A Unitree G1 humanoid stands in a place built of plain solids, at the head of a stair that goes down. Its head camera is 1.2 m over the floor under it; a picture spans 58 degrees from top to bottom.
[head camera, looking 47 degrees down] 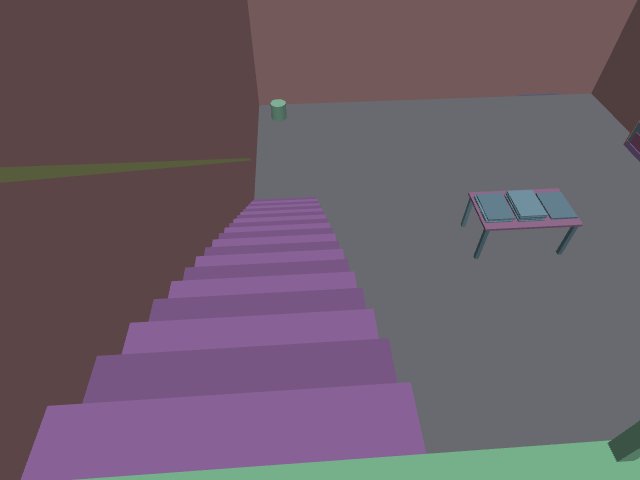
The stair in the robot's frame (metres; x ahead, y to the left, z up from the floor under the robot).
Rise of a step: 0.21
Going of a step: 0.29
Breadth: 1.21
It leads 4 degrees to the left of straight ahead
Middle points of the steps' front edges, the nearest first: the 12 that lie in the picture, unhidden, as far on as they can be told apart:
0.62 0.29 -0.21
0.91 0.31 -0.43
1.20 0.33 -0.64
1.49 0.35 -0.85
1.79 0.37 -1.06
2.08 0.39 -1.28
2.37 0.41 -1.49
2.66 0.43 -1.70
2.95 0.45 -1.92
3.25 0.47 -2.13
3.54 0.49 -2.34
3.83 0.51 -2.56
